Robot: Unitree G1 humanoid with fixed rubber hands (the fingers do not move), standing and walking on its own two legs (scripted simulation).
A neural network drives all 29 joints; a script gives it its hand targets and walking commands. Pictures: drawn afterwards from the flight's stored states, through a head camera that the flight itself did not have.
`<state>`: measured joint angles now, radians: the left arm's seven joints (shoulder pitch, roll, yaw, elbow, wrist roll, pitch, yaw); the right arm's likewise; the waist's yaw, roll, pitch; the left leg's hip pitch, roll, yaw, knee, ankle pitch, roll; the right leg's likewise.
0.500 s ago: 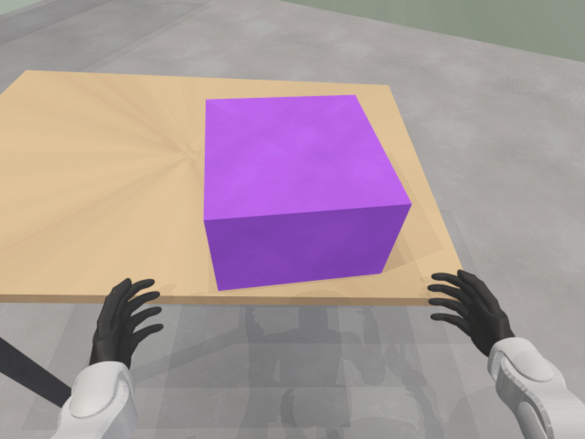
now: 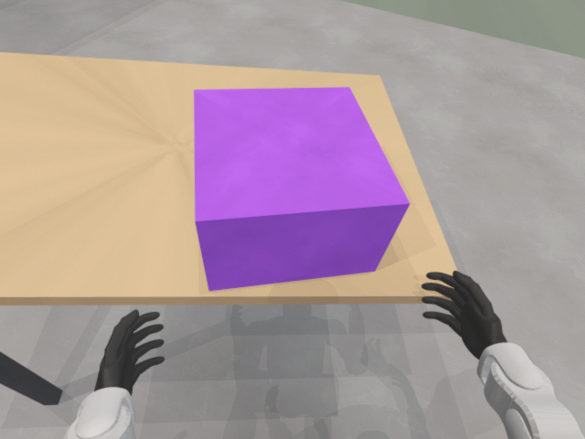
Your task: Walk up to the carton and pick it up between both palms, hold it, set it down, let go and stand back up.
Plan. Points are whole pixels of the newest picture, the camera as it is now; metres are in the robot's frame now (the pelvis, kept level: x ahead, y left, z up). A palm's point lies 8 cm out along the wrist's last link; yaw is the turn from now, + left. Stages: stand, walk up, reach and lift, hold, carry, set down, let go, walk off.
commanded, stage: set down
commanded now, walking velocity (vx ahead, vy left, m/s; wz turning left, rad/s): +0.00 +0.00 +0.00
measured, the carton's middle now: (284, 181) +0.47 +0.04 +0.07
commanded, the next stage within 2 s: let go in 1.54 s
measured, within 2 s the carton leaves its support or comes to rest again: neither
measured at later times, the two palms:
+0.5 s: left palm (124, 396) +0.16 +0.22 -0.03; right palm (475, 337) +0.24 -0.22 +0.05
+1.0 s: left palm (128, 403) +0.16 +0.22 -0.07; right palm (471, 343) +0.23 -0.22 +0.04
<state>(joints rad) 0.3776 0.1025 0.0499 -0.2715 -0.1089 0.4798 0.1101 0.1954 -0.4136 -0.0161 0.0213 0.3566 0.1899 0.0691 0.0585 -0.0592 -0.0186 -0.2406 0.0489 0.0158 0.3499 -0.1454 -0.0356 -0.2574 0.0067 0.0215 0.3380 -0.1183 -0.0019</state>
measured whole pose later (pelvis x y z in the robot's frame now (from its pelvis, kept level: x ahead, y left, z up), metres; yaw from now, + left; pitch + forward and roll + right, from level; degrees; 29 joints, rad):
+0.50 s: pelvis +0.00 +0.00 +0.00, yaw +0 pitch +2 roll +0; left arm 0.35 0.11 0.07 -0.04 -0.03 0.35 0.07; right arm 0.20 -0.33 -0.02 0.03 0.27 0.10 0.05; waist 0.03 -0.06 0.01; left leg -0.24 0.05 0.02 0.35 -0.15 -0.03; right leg -0.26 0.01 0.02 0.34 -0.12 0.00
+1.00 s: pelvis +0.00 +0.00 +0.00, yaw +0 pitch +1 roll +0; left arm 0.24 0.11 0.10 0.29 0.06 0.24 0.02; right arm 0.20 -0.26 -0.02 0.13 0.21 -0.07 0.02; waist 0.02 -0.05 0.02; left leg -0.22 0.05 0.02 0.35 -0.15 -0.03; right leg -0.23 0.01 0.02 0.34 -0.13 0.00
